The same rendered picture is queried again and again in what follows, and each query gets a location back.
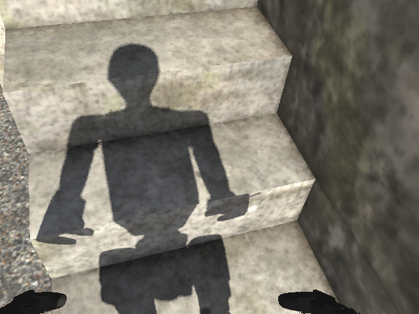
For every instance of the robot right hand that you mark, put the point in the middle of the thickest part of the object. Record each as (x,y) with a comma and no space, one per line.
(315,302)

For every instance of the robot left hand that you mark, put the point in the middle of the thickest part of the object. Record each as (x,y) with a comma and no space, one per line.
(31,302)

